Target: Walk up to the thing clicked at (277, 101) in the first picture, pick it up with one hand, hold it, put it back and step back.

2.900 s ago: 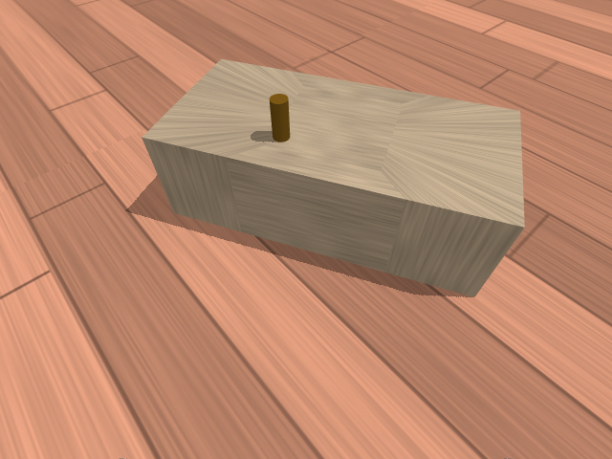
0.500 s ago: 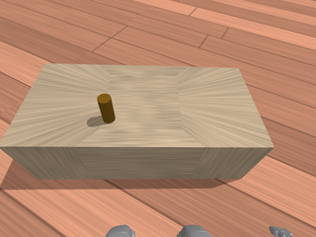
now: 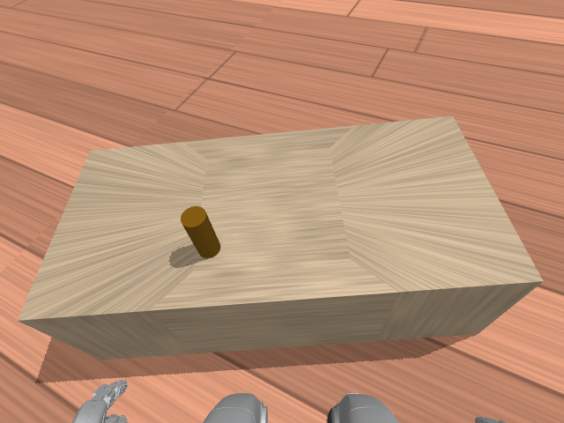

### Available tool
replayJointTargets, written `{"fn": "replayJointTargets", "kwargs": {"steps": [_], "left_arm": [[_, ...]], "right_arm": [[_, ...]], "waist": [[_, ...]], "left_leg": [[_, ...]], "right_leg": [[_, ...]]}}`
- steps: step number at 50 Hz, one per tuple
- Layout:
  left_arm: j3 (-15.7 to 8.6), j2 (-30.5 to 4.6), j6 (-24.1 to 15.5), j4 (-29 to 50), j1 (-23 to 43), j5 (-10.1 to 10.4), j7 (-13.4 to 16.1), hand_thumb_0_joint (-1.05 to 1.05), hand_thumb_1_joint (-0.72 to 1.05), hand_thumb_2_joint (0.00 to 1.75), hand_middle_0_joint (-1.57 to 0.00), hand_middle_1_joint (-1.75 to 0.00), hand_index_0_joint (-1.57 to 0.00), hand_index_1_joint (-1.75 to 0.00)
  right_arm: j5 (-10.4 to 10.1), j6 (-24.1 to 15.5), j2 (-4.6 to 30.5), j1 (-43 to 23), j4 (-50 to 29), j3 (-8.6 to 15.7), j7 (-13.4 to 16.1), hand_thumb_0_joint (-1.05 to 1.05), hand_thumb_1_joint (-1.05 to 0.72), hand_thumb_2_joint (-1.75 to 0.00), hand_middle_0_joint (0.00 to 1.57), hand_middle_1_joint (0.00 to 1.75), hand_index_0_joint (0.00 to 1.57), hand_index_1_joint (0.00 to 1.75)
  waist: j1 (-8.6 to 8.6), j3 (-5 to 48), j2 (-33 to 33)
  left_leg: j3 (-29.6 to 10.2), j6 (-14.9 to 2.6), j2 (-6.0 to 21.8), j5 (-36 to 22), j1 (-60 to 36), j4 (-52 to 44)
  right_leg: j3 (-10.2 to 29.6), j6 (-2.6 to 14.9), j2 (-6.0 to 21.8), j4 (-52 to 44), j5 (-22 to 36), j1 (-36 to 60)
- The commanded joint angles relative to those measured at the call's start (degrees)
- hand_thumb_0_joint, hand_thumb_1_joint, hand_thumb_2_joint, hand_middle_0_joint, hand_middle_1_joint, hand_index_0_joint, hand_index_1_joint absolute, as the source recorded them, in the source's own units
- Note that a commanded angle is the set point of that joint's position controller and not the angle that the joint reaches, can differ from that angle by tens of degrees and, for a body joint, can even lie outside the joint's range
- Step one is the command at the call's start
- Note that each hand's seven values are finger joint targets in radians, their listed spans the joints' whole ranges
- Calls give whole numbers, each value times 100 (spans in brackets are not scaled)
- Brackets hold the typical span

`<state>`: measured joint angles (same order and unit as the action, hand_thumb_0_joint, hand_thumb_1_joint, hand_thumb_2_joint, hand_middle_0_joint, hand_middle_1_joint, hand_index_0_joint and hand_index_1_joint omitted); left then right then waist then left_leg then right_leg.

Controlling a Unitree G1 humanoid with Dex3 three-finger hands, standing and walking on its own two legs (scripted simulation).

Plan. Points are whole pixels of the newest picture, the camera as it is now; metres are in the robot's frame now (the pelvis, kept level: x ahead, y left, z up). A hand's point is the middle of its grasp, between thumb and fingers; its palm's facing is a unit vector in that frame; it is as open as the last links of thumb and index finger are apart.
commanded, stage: walk up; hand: left
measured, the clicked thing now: (201, 233) +0.55 +0.25 -0.26
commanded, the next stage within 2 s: stand in 1.40 s
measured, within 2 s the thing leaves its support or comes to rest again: neither
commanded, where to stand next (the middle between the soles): +0.09 +0.02 m, yaw +1 degrees
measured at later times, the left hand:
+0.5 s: hand out of the picture +0.07 +0.29 -0.15, palm faces +0.01 -0.94 -0.33, open 7.4 cm
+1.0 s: hand out of the picture +0.10 +0.29 -0.13, palm faces +0.02 -0.95 -0.32, open 7.4 cm
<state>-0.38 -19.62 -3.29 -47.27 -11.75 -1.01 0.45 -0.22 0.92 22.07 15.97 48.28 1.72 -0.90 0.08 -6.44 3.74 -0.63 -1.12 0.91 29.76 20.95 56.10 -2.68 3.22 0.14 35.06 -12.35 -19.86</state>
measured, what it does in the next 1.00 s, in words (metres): steps on the spot: left foot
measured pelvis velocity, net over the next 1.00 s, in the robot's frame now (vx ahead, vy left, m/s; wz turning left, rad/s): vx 0.02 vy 0.03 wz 0.02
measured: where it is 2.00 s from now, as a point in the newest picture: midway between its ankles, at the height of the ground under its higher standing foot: outside the picture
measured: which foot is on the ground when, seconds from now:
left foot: up 0.00-0.14, down 0.16-1.00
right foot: down 0.00-1.00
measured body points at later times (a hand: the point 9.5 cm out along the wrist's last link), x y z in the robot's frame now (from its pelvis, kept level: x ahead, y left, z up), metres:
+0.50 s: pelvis +0.01 +0.03 +0.00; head +0.02 +0.04 +0.45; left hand +0.06 +0.34 -0.13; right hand +0.12 -0.28 -0.11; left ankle +0.05 +0.17 -0.73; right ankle +0.05 -0.10 -0.73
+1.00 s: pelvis +0.02 +0.03 +0.02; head +0.03 +0.03 +0.47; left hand +0.10 +0.34 -0.11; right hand +0.11 -0.27 -0.11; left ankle +0.05 +0.17 -0.73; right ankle +0.05 -0.10 -0.73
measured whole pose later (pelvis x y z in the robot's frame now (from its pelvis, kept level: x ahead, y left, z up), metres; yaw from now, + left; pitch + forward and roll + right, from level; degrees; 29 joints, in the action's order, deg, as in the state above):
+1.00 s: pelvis +0.02 +0.03 +0.02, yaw +1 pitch -2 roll +0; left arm -1.1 -19.7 0.4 -65.0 -4.5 -0.3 -1.2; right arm 0.3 -1.3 20.2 5.3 65.0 -0.1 -0.4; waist 0.6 -2.7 0.2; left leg -0.1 1.6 1.9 9.0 9.7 20.7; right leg -1.3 -0.9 1.5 20.5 -9.1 -9.4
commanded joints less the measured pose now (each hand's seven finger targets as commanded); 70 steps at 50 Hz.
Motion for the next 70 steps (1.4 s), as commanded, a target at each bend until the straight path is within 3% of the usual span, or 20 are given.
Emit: {"fn": "replayJointTargets", "kwargs": {"steps": [1,5,7,8,9,10,11,12,14,17,18,19,20,23,31,34,43,55,69,70], "left_arm": [[-513,-1530,-71,243,75,-51,84,0,90,90,-20,-30,-20,-30],[-547,-1570,121,147,303,-40,19,0,90,90,-20,-30,-20,-30],[-528,-1470,250,121,395,26,-6,0,90,90,-20,-30,-20,-30],[-488,-1399,304,89,429,61,-21,0,90,90,-20,-30,-20,-30],[-431,-1218,330,91,413,96,-38,0,90,90,-20,-30,-20,-30],[-394,-1083,377,47,433,124,-55,0,90,90,-20,-30,-20,-30],[-499,-1328,432,-156,431,119,-23,0,90,90,-20,-30,-20,-30],[-516,-1375,448,-296,233,98,-32,0,90,90,-20,-30,-20,-30],[-517,-1294,385,-446,158,89,-87,0,90,90,-20,-30,-20,-30],[-485,-1334,313,-599,201,60,-90,0,90,90,-20,-30,-20,-30],[-456,-1341,281,-635,254,55,-68,0,90,90,-20,-30,-20,-30],[-420,-1415,270,-640,542,50,-78,0,90,90,-20,-30,-20,-30],[-382,-1396,277,-649,648,64,-99,0,90,90,-20,-30,-20,-30],[-309,-1349,277,-847,705,83,-126,0,90,90,-20,-30,-20,-30],[-284,-1302,183,-1232,854,102,-126,0,90,90,-20,-30,-20,-30],[-281,-1273,196,-1321,885,113,-123,0,90,90,-20,-30,-20,-30],[-310,-1201,212,-1459,874,97,-106,0,90,90,-20,-30,-20,-30],[-300,-1166,248,-1476,937,73,-102,0,90,90,-20,-30,-20,-30],[-328,-1171,259,-1511,960,68,-82,0,90,90,-20,-30,-20,-30],[-273,-1200,215,-1509,939,41,-69,0,90,90,-20,-30,-20,-30]], "right_arm": [[26,-107,1024,649,131,264,77,0,-90,-90,20,30,20,30],[48,-240,978,295,272,252,134,0,-90,-90,20,30,20,30],[90,-303,1039,296,369,287,179,0,-90,-90,20,30,20,30],[137,-332,1134,241,378,313,207,0,-90,-90,20,30,20,30],[190,-366,1366,64,336,364,221,0,-90,-90,20,30,20,30],[188,-411,1655,-266,236,387,221,0,-90,-90,20,30,20,30],[140,-399,1875,-594,235,419,207,0,-90,-90,20,30,20,30],[159,-388,1792,-932,195,403,207,0,-90,-90,20,30,20,30],[142,-383,1525,-1035,200,290,206,0,-90,-90,20,30,20,30],[65,-375,1309,-953,343,193,175,0,-90,-90,20,30,20,30],[51,-375,1185,-918,355,141,179,0,-90,-90,20,30,20,30],[38,-339,1121,-788,422,122,174,0,-90,-90,20,30,20,30],[33,-329,1108,-789,500,106,170,0,-90,-90,20,30,20,30],[55,-317,1232,-1155,601,116,139,0,-90,-90,20,30,20,30],[4,-360,1125,-1231,964,18,109,0,-90,-90,20,30,20,30],[21,-347,1078,-1320,1067,10,102,0,-90,-90,20,30,20,30],[37,-368,1050,-1435,1251,24,122,0,-90,-90,20,30,20,30],[60,-347,1033,-1455,1345,30,126,0,-90,-90,20,30,20,30],[51,-331,1027,-1420,1357,59,146,0,-90,-90,20,30,20,30],[96,-304,1056,-1343,1408,48,142,0,-90,-90,20,30,20,30]], "waist": [[-11,625,-1314],[39,793,-1573],[-49,820,-1317],[-76,771,-1132],[-37,805,-552],[71,637,155],[98,444,630],[229,326,563],[309,420,568],[264,847,558],[201,1048,387],[30,944,150],[-4,871,19],[58,655,-37],[4,757,-615],[30,617,-643],[77,937,-483],[49,770,-255],[-5,864,-378],[-14,907,-255]], "left_leg": [[-40,133,98,-398,-59,-734],[323,198,-42,-1074,-530,-1897],[369,128,-106,-1803,-949,-2540],[132,66,59,-2003,-1045,-2705],[-631,-139,610,-1818,-1038,-3013],[-1915,-559,1442,-1346,-514,-3646],[-2200,-1038,1842,-902,315,-3839],[-2097,-1134,1834,-741,636,-3822],[-1196,-736,1242,-1531,355,-3364],[-777,-277,851,-2308,-90,-2756],[-658,-211,767,-2407,-213,-2652],[-649,-133,603,-1668,-186,-2879],[-602,-120,593,-1042,-529,-3131],[-728,-150,656,-798,-641,-3207],[-497,-72,615,-1891,-1086,-3442],[-494,-17,594,-1806,-1151,-3592],[-472,10,675,-2416,-1230,-3827],[-518,25,675,-2005,-1022,-4059],[-448,36,683,-2522,-1227,-3991],[-423,61,674,-2136,-1259,-4082]], "right_leg": [[1308,718,1098,-1418,244,289],[1047,726,1072,-894,803,247],[979,550,1016,-526,613,-33],[1011,404,992,-428,318,-265],[885,205,793,-210,-79,-495],[582,-104,226,365,-926,-521],[407,-133,105,1094,-1483,180],[507,-128,207,1231,-1373,488],[406,-39,159,449,-1026,564],[583,4,367,-416,380,1080],[783,38,529,-520,767,1204],[1021,74,624,-657,288,923],[1092,73,692,-857,-265,528],[982,0,603,-1206,-901,343],[992,-91,743,-1691,-33,700],[980,-138,739,-1909,-327,609],[733,-207,712,-1819,541,1197],[704,-229,701,-1885,436,1301],[633,-241,702,-1881,739,1358],[699,-237,751,-1933,438,1339]]}}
